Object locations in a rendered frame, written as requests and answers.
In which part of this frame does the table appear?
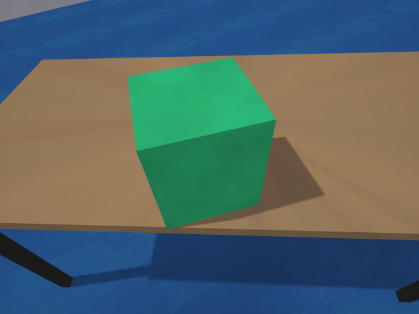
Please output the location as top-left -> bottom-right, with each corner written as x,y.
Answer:
0,52 -> 419,302

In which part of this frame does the carton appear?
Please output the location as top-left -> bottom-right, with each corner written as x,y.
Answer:
128,58 -> 276,229

